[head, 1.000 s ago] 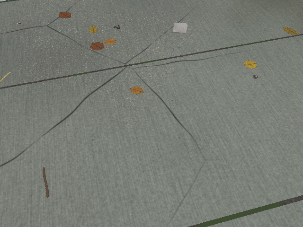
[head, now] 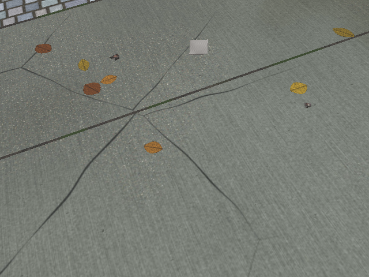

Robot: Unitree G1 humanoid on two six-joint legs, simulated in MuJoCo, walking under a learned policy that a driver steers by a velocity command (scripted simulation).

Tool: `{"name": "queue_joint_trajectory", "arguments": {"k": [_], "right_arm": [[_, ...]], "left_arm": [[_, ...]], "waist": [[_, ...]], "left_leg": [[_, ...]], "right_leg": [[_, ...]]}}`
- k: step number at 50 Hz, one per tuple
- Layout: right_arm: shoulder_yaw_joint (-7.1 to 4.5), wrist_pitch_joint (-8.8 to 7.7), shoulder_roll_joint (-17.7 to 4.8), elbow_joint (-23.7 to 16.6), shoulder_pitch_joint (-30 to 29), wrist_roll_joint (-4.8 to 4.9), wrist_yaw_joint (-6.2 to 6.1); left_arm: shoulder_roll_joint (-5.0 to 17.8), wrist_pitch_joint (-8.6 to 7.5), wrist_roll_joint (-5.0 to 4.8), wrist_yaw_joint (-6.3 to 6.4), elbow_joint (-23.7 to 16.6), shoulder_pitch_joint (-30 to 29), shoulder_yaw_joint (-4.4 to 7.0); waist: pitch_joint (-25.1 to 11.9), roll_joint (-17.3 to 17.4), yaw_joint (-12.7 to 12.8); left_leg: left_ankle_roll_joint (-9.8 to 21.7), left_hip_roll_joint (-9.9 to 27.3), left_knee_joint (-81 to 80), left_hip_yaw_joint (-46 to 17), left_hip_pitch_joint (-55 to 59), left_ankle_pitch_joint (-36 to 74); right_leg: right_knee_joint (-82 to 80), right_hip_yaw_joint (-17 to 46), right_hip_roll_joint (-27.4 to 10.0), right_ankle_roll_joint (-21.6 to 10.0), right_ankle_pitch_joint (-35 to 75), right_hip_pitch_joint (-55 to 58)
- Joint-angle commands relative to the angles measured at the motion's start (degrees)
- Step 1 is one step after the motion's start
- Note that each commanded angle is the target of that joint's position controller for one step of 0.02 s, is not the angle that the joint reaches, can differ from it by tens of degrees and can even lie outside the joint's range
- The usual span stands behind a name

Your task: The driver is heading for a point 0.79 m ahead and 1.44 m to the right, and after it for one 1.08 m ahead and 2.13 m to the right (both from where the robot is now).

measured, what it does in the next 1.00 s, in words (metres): steps on the spot, turning right: left foot, then right foot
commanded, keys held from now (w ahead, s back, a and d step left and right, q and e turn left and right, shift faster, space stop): e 1.00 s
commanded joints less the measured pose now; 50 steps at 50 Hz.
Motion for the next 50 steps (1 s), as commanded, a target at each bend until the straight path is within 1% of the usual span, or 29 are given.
{"name": "queue_joint_trajectory", "arguments": {"k": [1,6,10,12,13,14,15,16,17,18,19,20,22,24,25,28,32,34,35,36,37,38,39,40,41,42,44,47,50], "right_arm": [[-0.62,-1.25,-3.2,-4.0,-1.7,0.33,-0.11],[-0.11,-1.79,-2.9,-4.2,-2.8,0.70,0.90],[-0.30,-2.73,-3.9,-4.1,-1.5,1.07,1.93],[-0.41,-3.29,-4.2,-4.0,0.1,1.16,2.51],[-0.54,-3.55,-4.2,-3.6,1.9,1.14,2.80],[-0.92,-3.70,-5.1,-2.9,4.1,0.92,2.96],[-1.80,-3.48,-8.5,-2.9,5.9,0.04,2.70],[-2.62,-2.70,-13.3,-3.1,4.1,-1.09,2.28],[-1.95,-2.88,-9.9,-4.4,3.4,-1.99,2.29],[-1.03,-2.92,-7.1,-5.5,0.8,-1.61,1.93],[-0.65,-2.70,-5.6,-5.9,-1.6,-0.86,1.63],[-0.32,-2.54,-4.7,-6.3,-2.3,0.00,1.36],[-0.15,-1.94,-5.2,-6.1,-0.8,0.00,0.78],[-0.46,-1.35,-6.2,-5.7,1.9,-0.48,0.34],[-0.68,-1.14,-6.8,-5.6,2.7,-0.56,0.28],[-1.44,-0.72,-9.3,-5.9,2.2,-0.18,0.81],[-1.81,-0.89,-10.5,-5.8,2.0,1.16,1.80],[-1.65,-1.08,-9.9,-5.4,1.2,2.35,1.99],[-1.12,-1.31,-7.8,-4.1,4.4,2.12,2.22],[-0.06,-1.39,-4.3,-5.0,5.3,-0.32,2.45],[0.53,-1.66,-3.5,-8.6,0.4,-1.33,1.94],[-0.34,-1.68,-6.4,-8.8,-2.7,-0.48,1.55],[-0.62,-1.51,-7.0,-8.6,-2.8,0.43,1.45],[-0.86,-1.34,-7.0,-7.3,-1.3,0.25,1.07],[-1.07,-1.11,-7.6,-7.0,-0.7,-0.22,0.80],[-1.06,-1.09,-7.2,-6.6,0.2,-0.38,0.96],[-0.72,-1.21,-6.0,-6.1,1.6,-0.03,1.29],[-0.02,-1.32,-4.6,-6.7,-0.2,0.12,1.33],[0.23,-1.62,-4.4,-7.1,-1.3,0.23,1.75]], "left_arm": [[9.4,-0.79,-0.48,1.10,-4.9,-1.3,2.50],[10.9,0.29,-0.41,1.29,-6.5,-1.6,3.29],[10.8,0.93,-0.61,0.54,-7.8,-3.0,3.49],[10.6,1.24,-1.08,0.43,-8.4,-4.2,3.49],[10.4,1.49,-1.51,0.52,-8.8,-5.3,3.43],[9.8,1.69,-1.84,0.74,-9.3,-5.8,3.29],[7.4,1.71,-1.37,0.80,-9.7,-4.3,2.64],[5.4,1.25,-1.43,0.57,-11.0,-1.7,2.22],[10.6,0.55,-0.33,0.42,-10.3,-1.6,3.75],[13.1,0.57,-0.83,0.15,-8.9,-0.7,4.85],[12.4,1.08,-1.00,0.14,-7.7,0.1,4.99],[11.0,1.64,-0.92,0.21,-7.3,0.3,4.71],[8.0,2.09,-1.42,-0.23,-8.1,-1.3,3.67],[6.4,1.99,-1.78,-0.42,-9.8,-4.6,2.91],[6.1,1.95,-1.62,-0.54,-10.4,-5.6,2.64],[5.1,1.90,-1.12,-1.21,-11.4,-6.3,1.92],[6.6,2.44,-1.43,-2.04,-11.4,-4.2,2.59],[6.5,2.64,-1.29,-2.24,-10.2,-0.4,3.14],[8.1,2.59,-1.14,-1.75,-9.6,1.9,3.91],[14.2,2.23,-1.12,-0.85,-10.4,3.9,5.48],[17.8,1.12,0.76,-1.05,-11.8,3.0,5.56],[14.2,-0.16,1.45,-1.55,-11.5,4.0,4.75],[12.6,-0.91,1.18,-1.43,-10.7,1.9,3.95],[11.5,-1.00,0.17,-1.03,-10.7,-1.1,3.75],[10.4,-0.78,-0.73,-0.65,-11.0,-3.4,3.19],[10.2,-0.56,-0.66,-0.26,-11.3,-4.3,2.84],[10.0,-0.31,-0.14,0.20,-11.4,-4.4,2.68],[10.6,-0.07,-0.40,0.61,-11.1,-3.3,2.94],[11.5,0.37,-0.36,0.58,-11.2,-3.4,3.34]], "waist": [[-8.9,-8.0,-0.7],[-7.6,-10.0,0.3],[-7.8,-11.0,0.4],[-8.2,-11.2,-0.5],[-8.3,-10.9,-1.9],[-8.5,-10.0,-2.9],[-9.9,-3.7,-2.2],[-7.4,13.8,1.6],[-7.1,12.8,-0.2],[-6.5,8.1,0.6],[-5.3,6.1,1.6],[-4.4,5.8,1.1],[-3.4,6.2,-0.2],[-4.1,7.6,-2.4],[-4.8,8.0,-3.1],[-6.1,9.0,-3.6],[-6.0,9.7,-2.7],[-6.2,8.3,-0.1],[-6.9,4.1,0.4],[-7.8,-10.9,-0.4],[-8.3,-20.5,0.6],[-10.6,-13.2,3.8],[-8.2,-11.2,1.8],[-7.0,-8.2,0.2],[-6.2,-8.6,-0.8],[-6.5,-9.3,-1.5],[-7.7,-9.2,-2.0],[-7.4,-9.3,-0.8],[-6.8,-10.2,-0.1]], "left_leg": [[-0.9,0.2,-4.8,-3.1,-4.7,3.0],[-1.8,-1.0,-17.0,-3.6,1.9,2.2],[-0.9,-2.2,-23.8,-3.8,7.4,0.3],[0.0,-2.5,-30.0,-3.6,10.7,1.8],[0.8,-2.6,-36.3,-2.9,14.4,6.0],[1.8,-0.9,-42.3,-3.0,20.2,12.8],[5.2,8.1,-44.0,-9.9,27.6,17.1],[13.9,19.2,-45.0,-23.3,30.8,30.1],[20.4,25.0,-45.5,-27.9,27.9,33.6],[19.3,22.3,-44.7,-22.3,26.3,32.6],[16.3,18.1,-43.8,-16.4,25.6,29.8],[14.8,15.8,-43.5,-13.0,26.1,28.5],[14.9,13.8,-44.1,-7.9,26.0,30.2],[15.8,14.3,-44.3,-6.3,29.8,30.8],[16.1,15.0,-44.1,-5.8,31.1,31.2],[16.1,16.4,-43.9,-2.8,29.5,31.8],[14.8,18.0,-41.8,-1.2,28.1,30.6],[11.4,17.0,-36.7,1.5,25.5,27.0],[7.6,14.8,-30.8,4.8,20.7,21.0],[1.9,8.8,-14.5,10.4,6.9,1.6],[-1.0,0.8,-1.4,5.6,-6.2,-18.2],[-0.8,1.9,5.8,-0.9,-6.3,-17.4],[0.1,2.8,6.9,-2.1,-6.3,-12.6],[0.2,3.5,4.8,-2.5,-5.9,-7.7],[-0.1,3.5,3.0,-2.6,-5.2,-4.3],[-0.6,2.5,3.6,-2.0,-2.5,-1.7],[-1.3,1.2,1.2,-1.6,-0.6,1.2],[-1.9,0.2,-8.2,-2.3,0.2,2.1],[-1.7,-0.7,-15.3,-3.0,3.5,1.2]], "right_leg": [[-7.5,15.8,-12.7,-8.6,20.2,14.2],[-7.2,19.7,-11.6,-9.5,12.2,10.8],[-5.6,24.3,-10.9,-9.8,15.7,9.7],[-3.8,26.3,-10.0,-9.0,18.5,10.2],[-2.4,26.1,-8.7,-7.7,18.1,9.3],[-0.8,25.2,-6.7,-5.5,13.9,6.4],[6.1,21.1,-3.1,-2.4,1.4,-0.4],[16.6,8.8,7.2,1.5,-20.5,-13.5],[31.1,7.1,4.4,4.5,-25.8,-16.5],[37.6,7.3,2.7,5.6,-21.9,-16.2],[40.1,6.4,2.0,6.6,-18.3,-16.4],[42.3,5.8,1.6,7.6,-15.2,-17.8],[41.3,2.9,0.8,8.9,-11.8,-18.4],[35.6,0.9,-0.4,9.6,-10.7,-19.3],[32.5,0.4,-1.3,9.7,-10.8,-18.6],[23.3,-2.2,-2.9,8.9,-11.5,-11.4],[12.2,-5.1,-2.1,6.4,-8.9,-4.2],[0.5,-6.8,-0.4,3.4,-0.8,3.5],[-4.7,-4.4,-0.1,1.4,6.1,11.1],[-7.0,13.0,-12.4,-3.1,25.4,21.4],[-6.6,29.3,-24.2,-15.8,35.5,20.4],[-8.0,27.3,-22.8,-17.5,30.3,18.9],[-7.9,22.0,-19.3,-14.2,25.8,16.6],[-7.7,18.6,-15.9,-10.9,20.7,14.9],[-7.7,17.1,-14.4,-9.4,20.2,13.2],[-7.8,16.0,-13.0,-9.1,21.9,10.9],[-7.9,15.3,-11.8,-9.4,21.4,10.5],[-7.4,17.3,-11.0,-9.4,17.0,11.5],[-6.9,20.6,-10.7,-9.7,11.3,9.6]]}}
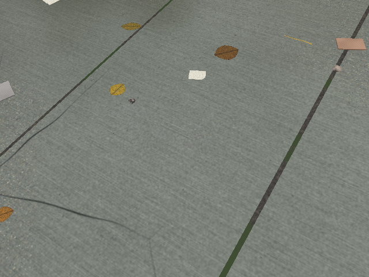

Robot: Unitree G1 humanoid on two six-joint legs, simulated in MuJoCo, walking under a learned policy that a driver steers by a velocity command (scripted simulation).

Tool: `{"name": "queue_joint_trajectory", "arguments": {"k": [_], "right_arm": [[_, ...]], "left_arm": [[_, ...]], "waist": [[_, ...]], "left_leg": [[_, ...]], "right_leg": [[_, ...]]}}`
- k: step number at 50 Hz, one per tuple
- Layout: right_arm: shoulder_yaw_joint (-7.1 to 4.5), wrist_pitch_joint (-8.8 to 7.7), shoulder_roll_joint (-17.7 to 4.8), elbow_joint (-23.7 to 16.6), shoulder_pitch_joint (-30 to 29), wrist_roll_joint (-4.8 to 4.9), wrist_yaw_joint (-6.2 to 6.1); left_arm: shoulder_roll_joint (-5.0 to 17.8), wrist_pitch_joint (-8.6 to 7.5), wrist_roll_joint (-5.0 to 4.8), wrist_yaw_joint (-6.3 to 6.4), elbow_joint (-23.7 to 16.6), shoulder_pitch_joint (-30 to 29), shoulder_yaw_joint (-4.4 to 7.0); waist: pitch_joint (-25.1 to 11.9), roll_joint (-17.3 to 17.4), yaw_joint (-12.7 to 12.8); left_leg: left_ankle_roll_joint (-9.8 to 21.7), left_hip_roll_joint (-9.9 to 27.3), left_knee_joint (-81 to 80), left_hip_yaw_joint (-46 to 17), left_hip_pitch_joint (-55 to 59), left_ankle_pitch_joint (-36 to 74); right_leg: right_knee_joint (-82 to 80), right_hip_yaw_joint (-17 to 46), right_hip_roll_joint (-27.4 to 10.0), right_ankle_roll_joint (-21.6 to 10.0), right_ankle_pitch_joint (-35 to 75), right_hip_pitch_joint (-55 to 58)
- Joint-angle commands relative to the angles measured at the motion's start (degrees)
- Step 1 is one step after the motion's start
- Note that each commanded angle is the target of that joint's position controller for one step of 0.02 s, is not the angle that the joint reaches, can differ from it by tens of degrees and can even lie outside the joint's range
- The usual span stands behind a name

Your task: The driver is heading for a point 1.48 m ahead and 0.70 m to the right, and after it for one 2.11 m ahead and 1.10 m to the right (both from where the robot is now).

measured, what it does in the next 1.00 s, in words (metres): walks ahead, turning right: left foot, then right foot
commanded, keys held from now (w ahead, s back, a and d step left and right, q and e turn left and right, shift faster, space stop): e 0.26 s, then w+e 0.74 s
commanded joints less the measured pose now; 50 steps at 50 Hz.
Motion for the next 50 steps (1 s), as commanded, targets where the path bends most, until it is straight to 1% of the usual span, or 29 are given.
{"name": "queue_joint_trajectory", "arguments": {"k": [1,6,8,9,10,11,12,13,14,15,16,18,19,23,28,30,31,32,33,34,35,36,37,39,40,42,45,47,50], "right_arm": [[-0.76,-1.14,-4.0,-4.4,-2.1,0.22,0.34],[-1.14,-2.27,-4.6,-4.6,-0.3,0.76,1.42],[-1.53,-2.73,-4.8,-3.6,3.3,0.48,1.71],[-2.28,-2.66,-7.6,-3.6,5.0,-0.26,1.42],[-3.00,-1.99,-12.3,-4.3,2.8,-1.11,0.98],[-2.77,-2.08,-10.6,-4.5,3.5,-2.24,1.06],[-1.81,-2.19,-7.8,-5.5,1.2,-1.78,0.70],[-1.24,-2.00,-5.7,-5.9,-1.4,-1.13,0.30],[-0.95,-1.82,-4.9,-6.0,-1.3,-0.33,-0.12],[-0.76,-1.68,-4.9,-5.7,-0.1,0.19,-0.58],[-0.77,-1.52,-5.4,-5.4,1.8,0.27,-0.94],[-1.08,-1.58,-6.3,-4.9,5.7,-0.05,-1.25],[-1.29,-1.76,-6.9,-4.7,7.1,-0.10,-1.24],[-2.15,-2.60,-9.3,-4.2,8.0,0.50,-0.44],[-2.66,-3.45,-11.1,-3.0,7.4,1.87,1.52],[-2.37,-3.21,-10.3,-2.5,6.2,2.59,2.01],[-1.53,-3.33,-8.0,-2.2,7.2,1.98,2.09],[-0.12,-3.65,-4.1,-3.4,5.9,0.40,2.22],[0.91,-5.07,-1.3,-9.3,2.0,-0.63,1.97],[-0.20,-6.48,-6.5,-9.4,-0.7,1.65,2.24],[-0.60,-7.37,-8.0,-9.1,-0.3,2.65,2.80],[-0.60,-7.70,-8.0,-7.5,1.5,1.60,2.92],[-0.68,-7.86,-7.9,-6.7,1.7,-0.02,2.96],[-0.60,-7.59,-7.1,-5.7,2.0,-0.75,3.31],[-0.33,-7.33,-6.2,-5.4,1.6,-0.84,3.33],[0.52,-6.97,-4.3,-5.9,-1.8,-0.67,3.12],[1.60,-7.11,-2.2,-7.5,-8.9,0.04,3.61],[1.63,-7.32,-2.5,-8.6,-12.1,0.56,4.08],[0.89,-7.80,-4.5,-8.8,-11.9,0.74,4.37]], "left_arm": [[10.5,-0.38,0.03,0.20,-4.2,-1.5,3.28],[10.4,0.28,-0.65,-0.48,-4.4,-3.1,3.32],[9.7,0.64,-1.46,-0.20,-4.6,-4.8,3.08],[7.6,0.60,-1.19,-0.05,-4.6,-2.9,2.53],[5.2,0.32,-0.77,-0.18,-4.6,1.1,1.97],[10.1,-0.26,-0.40,0.04,-4.8,0.0,3.50],[12.8,-0.25,-0.60,-0.01,-3.7,0.7,4.63],[12.4,0.21,-0.93,-0.01,-2.3,1.2,4.85],[10.7,0.77,-0.82,0.07,-1.6,1.8,4.48],[9.0,1.04,-0.92,-0.23,-1.8,1.3,3.89],[7.7,0.91,-1.22,-0.64,-2.5,0.1,3.33],[6.5,0.33,-1.57,-1.12,-4.1,-3.9,2.64],[6.2,0.01,-1.40,-1.26,-4.7,-5.3,2.41],[4.1,-1.10,-0.85,-2.26,-5.4,-6.1,1.25],[4.5,-1.67,-1.25,-3.24,-4.3,-3.2,1.06],[4.5,-1.62,-1.18,-3.25,-1.8,2.6,1.49],[6.9,-1.55,-1.45,-2.82,0.3,8.5,2.84],[11.4,-1.59,-1.84,-2.15,1.9,17.4,4.67],[19.6,-2.82,-1.47,-2.19,0.0,18.4,5.61],[13.8,-4.37,-1.24,-2.85,-0.4,17.4,4.03],[10.4,-5.28,-0.76,-2.95,-0.2,14.9,2.69],[8.1,-5.58,-0.64,-2.96,-0.7,12.1,1.90],[7.3,-5.36,-0.56,-2.74,-0.9,9.2,1.47],[7.4,-5.30,0.19,-1.85,-1.0,7.0,1.16],[8.0,-5.36,0.14,-1.38,-0.5,7.3,1.30],[8.7,-5.34,-0.43,-0.55,1.0,8.8,1.55],[9.3,-5.12,-1.07,0.16,3.3,11.8,1.92],[9.6,-5.03,-1.54,0.26,4.8,13.8,2.13],[9.6,-4.66,-1.81,0.66,6.3,14.0,2.48]], "waist": [[-7.7,-9.9,0.6],[-8.2,-11.0,0.1],[-8.7,-9.9,-2.4],[-10.3,-5.1,-1.8],[-8.7,10.8,2.1],[-7.4,14.0,-0.1],[-6.2,9.1,0.7],[-4.9,6.8,1.5],[-4.9,6.0,1.0],[-4.1,6.7,0.0],[-3.7,7.6,-1.2],[-3.2,8.7,-4.1],[-3.3,8.5,-5.0],[-2.8,8.0,-5.3],[-1.2,7.4,-3.2],[-2.3,4.9,0.6],[-4.8,2.0,3.1],[-7.5,-8.3,7.0],[-8.7,-21.9,5.6],[-7.7,-12.5,7.3],[-3.7,-11.8,5.0],[-1.7,-8.1,3.1],[-0.4,-6.7,1.7],[-0.7,-7.3,-0.1],[-1.2,-6.4,-0.2],[-0.7,-5.2,0.5],[0.4,-6.6,3.0],[1.1,-6.7,3.9],[1.2,-7.4,2.8]], "left_leg": [[0.1,-0.9,-6.4,-1.0,0.5,-0.8],[1.8,-2.3,-17.2,-1.2,6.9,-0.8],[3.4,-1.5,-29.7,-0.4,15.3,9.4],[6.2,6.0,-32.0,-5.8,22.5,14.3],[13.5,17.8,-33.3,-18.4,26.7,26.3],[21.5,24.7,-35.1,-26.2,22.4,28.5],[21.3,23.1,-34.7,-21.9,20.8,26.3],[18.4,18.8,-34.1,-15.8,19.7,23.3],[16.3,15.9,-35.0,-12.2,21.1,14.6],[15.9,14.9,-36.5,-10.7,22.3,8.3],[15.6,13.9,-38.3,-9.3,23.2,2.1],[15.8,14.5,-40.5,-9.0,26.8,-4.1],[16.0,15.4,-41.0,-9.0,28.4,-5.0],[15.8,17.3,-42.6,-4.9,26.7,-4.3],[14.7,17.8,-41.1,1.1,19.8,-2.3],[12.9,16.7,-34.9,4.8,15.4,-1.7],[11.1,14.4,-25.9,8.4,11.0,3.1],[7.0,9.6,-5.0,14.0,0.9,1.2],[3.4,-0.7,14.0,9.0,-21.6,-14.5],[4.5,2.0,20.6,0.2,-27.1,-12.0],[6.0,4.1,19.5,-0.4,-27.4,-6.1],[6.1,6.0,16.5,-0.2,-24.6,-1.0],[5.5,6.7,11.7,-0.1,-21.6,2.8],[3.9,5.8,7.2,1.3,-15.9,8.6],[3.0,4.9,4.7,1.9,-14.8,11.1],[1.7,3.3,-3.8,2.4,-12.7,16.4],[1.4,0.4,-16.0,3.2,-7.0,23.7],[2.0,-0.3,-20.2,2.3,-4.8,25.2],[3.8,0.0,-24.0,-0.1,-2.3,24.7]], "right_leg": [[-5.7,16.7,-13.2,-10.3,9.9,7.5],[-3.0,22.9,-12.0,-9.4,13.8,7.7],[0.0,22.1,-9.1,-6.4,11.7,5.1],[5.3,18.9,-6.2,-3.2,1.7,-0.3],[17.3,6.8,3.4,1.0,-19.2,-11.4],[31.1,2.3,3.2,4.2,-27.2,-16.3],[38.7,2.8,0.2,5.5,-23.1,-16.6],[41.4,1.9,-0.5,6.4,-19.2,-16.7],[43.0,0.7,-1.2,7.1,-14.9,-18.4],[43.5,-0.4,-2.0,7.5,-11.7,-20.8],[41.8,-2.5,-2.6,7.7,-9.8,-22.1],[36.9,-4.4,-3.8,7.9,-8.7,-24.6],[34.5,-4.6,-4.5,8.0,-8.8,-25.1],[23.9,-6.9,-6.8,6.6,-8.9,-19.6],[11.4,-10.7,-6.4,2.7,-8.4,-6.4],[4.0,-13.7,-3.8,0.7,-4.4,4.1],[2.7,-13.9,-1.6,-0.9,-5.4,13.9],[-2.4,-0.3,-9.0,-4.5,-8.6,24.9],[-12.5,35.0,-22.7,-16.1,-21.1,31.9],[-16.3,37.2,-24.9,-18.3,-25.7,30.7],[-16.0,31.6,-23.6,-16.7,-22.0,27.0],[-14.9,25.0,-20.7,-14.6,-16.1,23.0],[-14.8,20.0,-18.1,-13.0,-9.0,19.2],[-15.8,14.2,-14.9,-11.7,2.6,14.7],[-15.7,12.1,-14.2,-11.6,7.4,14.1],[-15.3,8.5,-12.4,-10.6,12.0,12.2],[-14.8,6.6,-10.5,-8.7,11.8,8.9],[-14.3,8.6,-11.5,-8.3,10.2,9.2],[-11.6,12.2,-13.7,-7.1,11.5,13.1]]}}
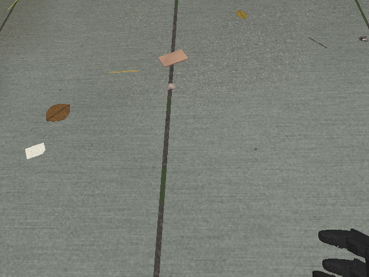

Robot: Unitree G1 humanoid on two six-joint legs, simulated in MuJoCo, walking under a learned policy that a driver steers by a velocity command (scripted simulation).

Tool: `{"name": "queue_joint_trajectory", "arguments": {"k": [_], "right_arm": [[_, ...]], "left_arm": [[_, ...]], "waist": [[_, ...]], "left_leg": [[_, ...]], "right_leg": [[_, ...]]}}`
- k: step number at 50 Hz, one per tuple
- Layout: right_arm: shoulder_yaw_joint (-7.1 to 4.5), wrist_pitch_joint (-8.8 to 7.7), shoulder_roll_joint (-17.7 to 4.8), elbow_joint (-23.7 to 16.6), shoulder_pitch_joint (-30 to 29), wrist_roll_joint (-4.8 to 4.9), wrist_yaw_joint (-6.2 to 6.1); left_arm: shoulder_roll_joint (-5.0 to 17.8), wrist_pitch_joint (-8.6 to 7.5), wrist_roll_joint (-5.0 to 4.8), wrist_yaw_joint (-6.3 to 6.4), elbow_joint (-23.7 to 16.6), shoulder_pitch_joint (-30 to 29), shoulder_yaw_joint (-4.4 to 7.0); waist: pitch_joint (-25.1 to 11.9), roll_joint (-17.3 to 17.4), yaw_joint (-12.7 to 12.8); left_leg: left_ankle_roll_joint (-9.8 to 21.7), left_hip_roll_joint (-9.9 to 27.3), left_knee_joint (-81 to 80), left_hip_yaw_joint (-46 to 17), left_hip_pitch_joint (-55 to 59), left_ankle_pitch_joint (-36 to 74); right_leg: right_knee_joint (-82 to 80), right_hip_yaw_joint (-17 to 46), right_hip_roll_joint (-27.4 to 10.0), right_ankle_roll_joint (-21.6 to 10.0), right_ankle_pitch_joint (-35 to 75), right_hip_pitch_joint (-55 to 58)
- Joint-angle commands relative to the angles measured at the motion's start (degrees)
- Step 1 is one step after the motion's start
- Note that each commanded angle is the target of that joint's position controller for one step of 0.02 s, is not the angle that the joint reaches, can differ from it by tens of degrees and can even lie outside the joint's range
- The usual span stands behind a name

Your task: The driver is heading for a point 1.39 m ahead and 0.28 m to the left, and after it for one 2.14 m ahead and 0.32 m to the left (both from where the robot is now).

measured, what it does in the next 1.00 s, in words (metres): walks ahead: left foot, then right foot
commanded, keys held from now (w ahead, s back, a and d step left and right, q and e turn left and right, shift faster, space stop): w+e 0.04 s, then w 0.58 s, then w+q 0.38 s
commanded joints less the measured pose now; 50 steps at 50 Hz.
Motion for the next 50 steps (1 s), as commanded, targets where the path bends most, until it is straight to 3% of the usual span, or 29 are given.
{"name": "queue_joint_trajectory", "arguments": {"k": [1,3,4,5,6,7,8,9,10,11,12,16,20,24,26,27,28,29,30,31,32,33,34,35,36,38,41,46,50], "right_arm": [[-1.99,-1.45,-6.4,-5.1,-4.8,0.32,0.09],[-3.23,-1.68,-8.4,-3.5,2.2,0.19,-0.48],[-4.07,-1.66,-9.9,-2.0,9.5,-0.14,-0.90],[-4.50,-1.41,-12.7,-1.3,19.1,-1.25,-1.33],[-5.22,-0.93,-15.7,1.5,22.6,-1.56,-0.69],[-4.05,-0.84,-9.7,1.1,22.1,-0.01,-0.45],[-3.26,-0.51,-6.7,0.7,18.3,0.31,-0.93],[-2.93,-0.20,-6.1,0.7,15.4,-0.20,-1.15],[-2.70,0.00,-5.5,1.2,14.0,-0.67,-1.26],[-2.34,-0.18,-4.8,1.5,13.5,-1.27,-1.45],[-2.24,-0.44,-4.4,1.9,13.4,-1.12,-1.52],[-2.80,-0.92,-7.1,4.1,14.8,0.42,-1.78],[-2.98,-0.13,-9.2,5.2,16.2,0.95,-1.92],[-3.12,0.95,-10.7,7.4,21.2,1.58,-1.86],[-3.27,1.78,-11.5,8.2,22.1,1.66,-2.07],[-3.32,2.17,-11.9,8.4,21.6,1.68,-2.24],[-3.07,2.47,-11.6,8.4,21.1,1.69,-2.41],[-2.24,2.48,-9.7,8.0,21.4,1.10,-2.62],[-0.51,2.00,-5.1,5.7,22.5,-0.48,-2.78],[0.46,0.90,-2.3,5.2,26.9,0.26,-2.62],[-1.03,0.44,-8.4,5.4,22.8,1.75,-2.26],[-1.37,0.17,-9.3,4.3,18.7,2.55,-1.98],[-1.28,0.24,-8.3,4.3,16.8,2.01,-2.15],[-1.51,0.71,-7.9,4.3,16.4,1.39,-2.13],[-1.52,1.44,-7.0,4.7,17.8,1.49,-2.00],[-1.23,2.76,-4.9,5.2,18.9,1.58,-2.10],[-1.22,3.41,-4.1,3.8,15.1,1.24,-2.34],[-0.32,2.72,-2.2,1.0,6.5,0.87,-0.77],[-0.19,2.72,-2.3,-2.6,0.9,0.91,0.57]], "left_arm": [[10.7,-0.20,-0.14,0.74,-1.9,-0.5,3.46],[10.2,0.36,0.42,0.59,-1.9,-1.5,3.43],[8.7,0.51,0.87,0.33,-2.3,-2.2,2.80],[5.2,0.52,2.09,0.16,-3.6,-1.6,1.45],[-0.6,-0.15,0.25,-0.17,-3.4,9.6,-0.09],[5.8,-0.52,-0.96,-0.15,-1.6,8.2,0.78],[9.0,-0.62,-1.27,-0.31,-2.7,0.0,1.68],[8.9,-0.83,-0.46,-0.13,-4.0,-5.0,1.52],[8.3,-1.20,0.61,-0.23,-5.0,-8.5,1.60],[7.2,-1.23,0.64,-0.56,-5.2,-8.4,1.54],[5.9,-1.13,0.49,-0.76,-5.0,-7.6,1.21],[2.4,-0.97,1.59,-1.22,-6.4,-11.7,-0.41],[1.8,-2.05,1.32,-2.25,-7.7,-18.9,-1.21],[3.1,-2.45,0.60,-3.15,-9.7,-25.2,-0.84],[4.2,-2.57,0.61,-3.53,-10.3,-25.7,-0.32],[5.0,-2.61,0.74,-3.57,-9.8,-23.4,0.21],[6.6,-2.54,1.03,-3.36,-8.2,-17.8,1.26],[9.3,-2.33,1.20,-2.84,-5.9,-9.2,2.71],[14.4,-1.82,2.14,-2.08,-4.8,-0.2,3.87],[16.0,-1.75,1.86,-2.49,-4.4,0.7,3.94],[10.2,-1.90,1.30,-2.64,-4.6,-1.5,2.53],[8.4,-2.06,1.19,-2.59,-4.7,-4.7,1.88],[7.0,-2.23,1.62,-2.70,-4.7,-7.9,1.49],[5.7,-2.56,2.00,-2.85,-4.7,-10.1,1.15],[5.0,-3.01,2.39,-2.84,-4.4,-11.4,1.02],[5.0,-4.14,2.34,-2.72,-3.2,-12.0,1.34],[6.0,-4.72,2.75,-2.12,-1.3,-11.4,1.87],[8.0,-4.26,2.22,-1.27,0.8,-9.5,2.31],[9.4,-2.66,1.18,-0.96,3.2,-5.9,2.96]], "waist": [[1.2,-9.7,-2.3],[-3.2,-11.2,-5.5],[-9.0,-10.9,-9.3],[-19.0,-5.4,-12.5],[-27.3,16.5,-6.7],[-23.2,11.1,-8.7],[-13.6,5.3,-9.9],[-8.6,0.1,-9.0],[-4.8,-1.0,-8.0],[-4.0,0.2,-6.3],[-4.0,1.6,-5.4],[-1.2,1.2,-5.3],[0.1,0.4,-7.7],[0.8,0.8,-9.7],[0.6,1.3,-8.8],[-0.7,1.5,-6.9],[-4.1,1.0,-3.5],[-9.9,0.1,0.4],[-18.4,-9.0,2.5],[-23.3,-20.0,-0.2],[-17.2,-13.0,1.2],[-10.5,-10.9,0.5],[-7.6,-7.1,-1.1],[-5.1,-7.2,-2.7],[-4.7,-8.3,-4.3],[-3.7,-7.8,-5.5],[-0.9,-6.0,-5.1],[1.6,-4.8,-1.8],[3.2,-4.3,-0.2]], "left_leg": [[1.7,-0.8,-2.6,-0.3,5.9,-1.3],[3.9,-2.2,-3.4,2.4,15.5,-5.7],[6.0,-0.8,-3.5,2.8,27.2,-3.9],[9.9,8.8,-0.5,-7.5,45.2,-6.5],[20.0,22.4,-7.6,-38.1,63.0,-19.3],[19.0,21.7,-13.0,-43.2,59.5,-30.5],[16.7,19.3,-14.0,-32.6,51.0,-29.6],[15.5,17.1,-14.7,-25.6,42.6,-23.2],[15.4,15.2,-15.8,-20.8,35.9,-16.5],[15.2,13.6,-17.3,-17.4,32.1,-12.6],[15.4,12.8,-18.6,-15.6,30.4,-10.7],[17.3,13.2,-23.0,-9.6,27.0,-5.8],[14.6,10.1,-23.5,-2.4,25.7,-3.5],[12.9,12.4,-21.4,-2.4,30.9,-3.1],[11.9,13.9,-18.9,-2.7,34.4,0.4],[11.0,13.7,-15.6,-1.9,35.2,6.2],[9.7,11.8,-8.2,0.4,34.4,14.3],[7.8,9.0,3.0,2.9,29.4,14.6],[4.6,4.2,23.5,6.0,14.2,-3.7],[2.9,-3.1,37.1,1.1,-1.0,-36.7],[3.2,0.5,42.1,-2.8,-7.4,-35.3],[3.8,2.8,41.3,-1.8,-8.6,-29.8],[3.6,5.0,38.9,-1.2,-6.6,-25.3],[3.1,6.3,36.3,-1.5,-4.5,-22.1],[2.7,7.2,35.5,-2.0,-1.4,-19.9],[1.6,7.0,34.2,-2.3,0.3,-17.6],[0.4,6.5,27.8,-3.8,-3.5,-10.6],[1.4,5.2,11.2,0.9,-1.4,2.0],[3.8,4.4,5.5,3.3,-4.7,-2.4]], "right_leg": [[-1.6,10.9,-14.3,-5.9,23.2,-3.3],[5.8,10.0,-13.0,-4.5,37.4,-1.7],[15.4,7.6,-9.8,-2.7,41.4,-4.2],[31.6,5.7,-6.0,-0.9,28.5,-13.9],[52.2,2.1,3.0,3.3,-12.1,-34.5],[58.4,4.2,-0.4,3.6,-11.2,-40.1],[58.8,2.2,-2.7,3.7,-6.3,-42.1],[56.9,0.1,-4.9,3.4,-2.6,-40.6],[53.8,-0.7,-6.4,3.2,-0.7,-39.4],[51.6,-0.7,-7.8,2.8,0.8,-36.8],[49.3,-1.3,-8.3,2.7,1.1,-35.3],[37.1,-4.4,-10.1,4.0,4.6,-36.7],[22.0,-7.1,-8.9,4.3,18.3,-32.5],[14.5,-8.0,-7.2,3.3,20.7,-30.8],[12.0,-8.5,-6.2,1.8,17.2,-29.3],[10.5,-9.5,-5.2,0.8,16.2,-25.5],[8.5,-10.9,-3.7,-0.6,16.2,-17.0],[9.1,-9.6,-4.9,-2.5,16.5,-4.2],[9.5,8.7,-18.7,-7.9,14.5,13.5],[1.3,32.1,-26.5,-14.6,4.4,21.3],[-0.4,28.4,-24.9,-12.5,-0.6,17.6],[-1.3,19.1,-23.0,-10.6,3.4,10.6],[-2.7,13.5,-20.5,-9.5,8.1,4.3],[-4.7,9.2,-18.8,-9.0,12.5,-0.6],[-6.6,6.1,-17.8,-8.6,14.9,-4.0],[-9.3,1.0,-17.5,-9.0,19.7,-7.6],[-11.3,-5.2,-17.2,-8.7,24.0,-7.6],[-12.5,-13.7,-16.1,-6.3,25.3,-5.4],[-9.0,-15.9,-18.9,-5.3,29.8,3.5]]}}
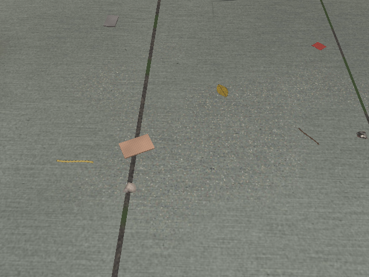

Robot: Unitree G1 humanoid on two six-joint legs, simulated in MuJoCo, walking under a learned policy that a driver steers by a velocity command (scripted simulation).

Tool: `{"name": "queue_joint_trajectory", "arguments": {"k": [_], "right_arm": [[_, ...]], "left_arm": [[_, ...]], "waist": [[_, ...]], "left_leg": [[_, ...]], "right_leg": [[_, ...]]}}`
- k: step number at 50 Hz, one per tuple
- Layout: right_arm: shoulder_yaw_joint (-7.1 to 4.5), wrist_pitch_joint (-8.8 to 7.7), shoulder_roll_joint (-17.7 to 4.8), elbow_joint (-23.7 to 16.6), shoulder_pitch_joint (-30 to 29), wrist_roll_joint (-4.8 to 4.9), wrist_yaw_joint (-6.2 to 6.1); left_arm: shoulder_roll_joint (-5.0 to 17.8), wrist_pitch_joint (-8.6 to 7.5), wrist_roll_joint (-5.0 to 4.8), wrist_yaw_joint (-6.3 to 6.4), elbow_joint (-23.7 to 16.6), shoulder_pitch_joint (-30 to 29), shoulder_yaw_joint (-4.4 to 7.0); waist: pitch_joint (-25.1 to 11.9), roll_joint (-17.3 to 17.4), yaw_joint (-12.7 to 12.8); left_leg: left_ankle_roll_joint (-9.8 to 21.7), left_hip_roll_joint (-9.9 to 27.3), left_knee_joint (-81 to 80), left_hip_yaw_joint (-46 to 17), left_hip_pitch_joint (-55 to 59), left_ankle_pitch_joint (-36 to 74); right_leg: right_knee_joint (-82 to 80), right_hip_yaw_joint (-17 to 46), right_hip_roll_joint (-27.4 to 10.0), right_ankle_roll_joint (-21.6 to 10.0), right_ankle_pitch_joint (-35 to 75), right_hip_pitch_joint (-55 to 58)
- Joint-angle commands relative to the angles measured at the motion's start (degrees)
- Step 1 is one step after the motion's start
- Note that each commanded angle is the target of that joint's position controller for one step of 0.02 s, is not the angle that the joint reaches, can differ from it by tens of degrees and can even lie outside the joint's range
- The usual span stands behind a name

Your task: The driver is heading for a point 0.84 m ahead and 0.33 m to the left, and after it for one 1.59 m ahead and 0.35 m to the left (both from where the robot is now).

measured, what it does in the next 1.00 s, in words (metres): walks ahead, turning left: left foot, then right foot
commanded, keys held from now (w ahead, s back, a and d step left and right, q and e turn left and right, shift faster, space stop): w+q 1.00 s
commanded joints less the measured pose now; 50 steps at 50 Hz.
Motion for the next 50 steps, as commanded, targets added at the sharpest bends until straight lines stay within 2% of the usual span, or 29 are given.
{"name": "queue_joint_trajectory", "arguments": {"k": [1,3,4,5,6,7,8,9,10,11,12,14,16,21,23,26,28,29,30,31,32,33,34,35,36,38,40,46,50], "right_arm": [[-0.58,-0.88,-3.3,-7.2,-7.4,0.01,1.17],[-1.40,-0.59,-4.8,-8.0,-5.5,0.00,1.55],[-2.29,-0.33,-6.3,-7.5,-1.4,-0.01,1.47],[-3.80,-0.14,-8.7,-5.8,6.5,0.16,1.03],[-5.73,0.38,-12.6,-3.6,16.2,0.33,-0.03],[-6.87,0.37,-19.3,-3.6,16.4,0.69,-0.81],[-5.68,-0.33,-15.5,-5.4,18.0,0.38,-0.71],[-4.83,-0.91,-12.4,-5.0,16.1,-0.23,-0.67],[-4.47,-1.27,-11.0,-5.1,12.8,-0.06,-0.79],[-3.95,-1.32,-9.3,-5.7,9.1,-0.03,-0.89],[-3.46,-1.40,-8.0,-6.6,6.9,-0.69,-1.12],[-3.48,-1.45,-8.0,-7.0,5.7,-0.79,-1.49],[-3.79,-1.55,-9.2,-6.2,6.8,-0.51,-2.15],[-4.22,-0.56,-10.6,-4.3,10.5,0.15,-3.46],[-4.33,-0.23,-10.9,-3.4,12.6,0.36,-3.57],[-4.20,0.26,-10.1,-2.7,13.6,0.56,-3.78],[-4.26,0.54,-9.8,-2.9,12.3,0.34,-3.80],[-3.73,0.51,-8.3,-3.3,11.7,0.16,-3.66],[-2.50,0.27,-5.0,-4.3,11.6,-0.50,-3.37],[-1.22,-0.24,-1.1,-5.7,19.4,0.50,-3.35],[-1.82,-0.42,-6.2,-5.1,20.4,1.37,-3.49],[-2.96,-0.12,-10.1,-5.1,14.5,1.24,-3.52],[-3.20,0.19,-10.4,-5.9,10.5,0.50,-3.59],[-3.33,0.21,-9.6,-6.7,8.2,-0.12,-3.43],[-3.43,0.39,-8.6,-7.1,7.9,0.03,-3.05],[-2.96,0.98,-5.9,-7.3,8.6,0.64,-2.56],[-2.48,1.38,-4.4,-8.4,6.6,0.34,-2.40],[-1.62,0.54,-3.0,-10.0,-1.1,0.18,-0.84],[-1.63,0.45,-3.3,-12.2,-6.7,0.45,0.42]], "left_arm": [[10.3,0.63,-0.89,0.59,-1.9,0.3,2.75],[11.8,1.59,-1.03,1.11,-2.1,-0.6,3.20],[12.6,2.12,-1.06,1.46,-2.4,-1.1,3.42],[12.7,2.60,-1.15,1.78,-2.7,-1.9,3.36],[11.5,2.36,-0.65,2.12,-3.5,-1.5,2.72],[2.6,0.85,1.56,0.96,-6.5,5.0,-0.07],[6.0,-1.49,0.02,0.02,-7.0,0.7,-0.02],[9.4,-2.70,-2.37,-0.55,-8.9,-5.7,0.93],[8.6,-3.37,-2.17,-0.36,-9.8,-7.6,0.50],[8.4,-3.43,-0.64,0.12,-9.4,-8.1,0.64],[9.0,-2.92,0.23,0.27,-9.3,-7.1,1.08],[8.0,-1.62,0.82,0.23,-9.2,-5.5,1.07],[6.3,-0.69,1.07,0.38,-9.5,-6.8,0.53],[3.7,-0.97,0.52,-0.20,-12.0,-17.9,-0.70],[4.4,-1.38,-0.17,-0.69,-12.8,-20.7,-0.49],[6.6,-2.06,-0.50,-1.31,-13.2,-21.1,0.48],[7.9,-2.56,-0.65,-1.25,-12.2,-17.1,1.36],[9.1,-2.83,-0.29,-0.89,-11.0,-11.9,2.20],[11.7,-3.03,0.73,-0.38,-10.4,-4.0,3.08],[16.4,-2.30,1.49,-0.28,-8.8,1.9,4.23],[12.6,-1.88,-0.20,-0.74,-8.3,2.4,3.69],[8.3,-1.56,-0.34,-0.50,-9.1,-0.2,2.56],[7.0,-1.10,0.16,-0.35,-9.3,-3.0,1.99],[5.8,-0.86,0.39,-0.29,-8.9,-4.8,1.55],[4.9,-0.89,0.69,-0.15,-8.5,-5.7,1.18],[4.7,-1.23,0.34,-0.14,-7.6,-6.0,1.26],[6.3,-1.54,0.05,-0.15,-6.4,-5.6,1.82],[9.5,-0.86,-0.21,0.12,-4.0,-5.0,2.63],[11.5,0.14,-1.26,0.16,-2.1,-2.1,3.21]], "waist": [[3.6,-4.6,0.1],[0.6,-6.6,-2.1],[-2.4,-7.6,-4.6],[-6.7,-7.0,-9.2],[-11.9,-3.6,-13.8],[-16.9,12.5,-7.2],[-26.0,7.2,-10.8],[-17.6,3.6,-12.1],[-11.4,-0.6,-9.8],[-7.3,-3.0,-7.3],[-6.1,-1.8,-5.2],[-5.0,-0.8,-3.4],[-3.7,-1.1,-3.4],[-2.1,1.5,-7.6],[-2.1,2.0,-8.8],[-2.2,3.2,-8.1],[-2.8,4.9,-5.5],[-5.6,4.5,-2.7],[-13.1,0.2,0.8],[-20.7,-16.2,-1.6],[-19.3,-17.7,-1.1],[-11.4,-11.3,0.6],[-6.7,-7.7,0.2],[-3.2,-6.9,-0.7],[-1.8,-8.0,-1.9],[-1.1,-9.5,-3.0],[-0.2,-8.4,-3.1],[0.7,-6.1,-0.8],[2.5,-6.0,0.4]], "left_leg": [[2.2,-0.5,-3.1,2.3,-2.7,-4.0],[4.3,-3.7,-3.3,5.8,2.9,-9.9],[5.7,-6.0,-3.0,7.4,8.7,-12.6],[7.5,-8.5,-5.5,8.1,19.7,-11.2],[10.3,-6.1,-7.2,1.4,37.1,-9.1],[21.1,9.7,-9.5,-29.7,58.9,-14.0],[25.2,14.7,-19.3,-48.0,64.1,-22.6],[21.5,13.0,-21.4,-39.4,59.0,-20.4],[19.4,10.4,-21.5,-32.2,50.4,-15.5],[17.9,8.1,-21.8,-26.6,42.1,-8.5],[17.4,6.5,-22.9,-23.1,36.4,-2.5],[17.7,4.9,-24.8,-20.2,30.7,3.0],[17.4,3.6,-25.5,-16.6,26.3,6.4],[12.5,-1.0,-24.0,-12.7,22.2,-1.3],[11.9,0.0,-22.8,-15.5,23.7,-4.4],[10.9,2.2,-18.2,-21.1,29.4,-7.3],[9.7,2.5,-14.3,-23.3,30.3,-5.3],[8.1,0.0,-9.0,-21.9,29.0,-2.7],[6.1,-3.1,5.0,-18.0,23.4,-7.4],[1.7,-11.8,24.1,-9.6,3.4,-32.6],[0.7,-7.7,33.5,-9.2,-5.8,-36.3],[0.1,-5.2,36.3,-9.1,-8.0,-30.7],[-0.2,-3.4,35.8,-7.0,-6.8,-26.4],[-0.5,-1.9,33.4,-6.7,-5.8,-23.7],[-0.4,-0.4,31.5,-6.5,-3.5,-21.9],[-0.6,0.6,28.6,-4.8,-1.3,-20.8],[-1.2,1.4,24.6,-4.1,-2.5,-19.2],[-1.0,1.2,7.0,-0.8,-0.7,-3.4],[1.2,0.0,-0.5,2.1,1.0,-4.2]], "right_leg": [[-0.1,3.3,-18.6,-6.9,29.5,1.8],[6.8,1.5,-18.6,-5.5,47.9,3.8],[13.4,0.6,-18.2,-4.8,56.9,3.8],[24.1,-0.8,-16.5,-3.3,59.2,0.4],[39.6,-0.9,-14.2,-1.0,47.2,-11.7],[61.4,1.7,-2.9,3.1,-9.1,-39.1],[69.7,15.6,0.4,3.0,-18.2,-46.7],[68.9,17.2,-3.0,1.7,-12.8,-51.4],[63.9,16.5,-5.4,1.1,-7.7,-50.4],[58.7,16.0,-7.2,1.4,-5.1,-47.3],[55.9,16.4,-8.4,1.9,-3.1,-42.9],[51.9,15.5,-8.7,3.5,-1.7,-39.5],[46.4,14.1,-8.2,5.3,1.2,-38.8],[24.9,13.0,-3.9,6.4,19.8,-33.3],[21.0,13.7,-2.7,6.1,21.5,-31.7],[16.6,15.8,-2.3,4.3,17.2,-30.7],[14.7,15.1,-2.3,2.1,13.3,-25.5],[12.6,14.7,-3.1,0.2,13.8,-17.3],[14.0,22.0,-11.3,-3.5,11.2,-3.3],[11.0,46.5,-24.8,-13.1,1.7,16.5],[6.9,57.8,-27.9,-14.5,-13.0,16.5],[5.5,49.2,-24.9,-11.7,-14.5,9.8],[5.0,40.6,-22.2,-9.6,-7.7,3.0],[3.8,34.8,-19.8,-8.9,-0.8,-2.6],[2.4,30.0,-17.9,-8.1,3.6,-6.2],[-0.2,24.2,-16.6,-8.4,7.8,-9.6],[-2.1,20.4,-17.3,-9.6,11.8,-10.4],[-2.8,8.5,-16.3,-8.1,19.8,-7.8],[-1.5,4.8,-18.0,-6.5,22.4,-3.0]]}}
Next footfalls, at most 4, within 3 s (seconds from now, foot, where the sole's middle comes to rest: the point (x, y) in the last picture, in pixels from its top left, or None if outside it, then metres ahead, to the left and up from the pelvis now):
0.12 left None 0.24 0.12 -0.77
0.60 right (211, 255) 0.55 -0.02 -0.77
1.10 left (114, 222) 0.66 0.36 -0.77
1.58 right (126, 160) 0.95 0.36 -0.77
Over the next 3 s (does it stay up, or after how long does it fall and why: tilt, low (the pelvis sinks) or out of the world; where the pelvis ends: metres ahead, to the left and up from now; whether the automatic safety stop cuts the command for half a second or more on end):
stays up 0.98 0.41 -0.01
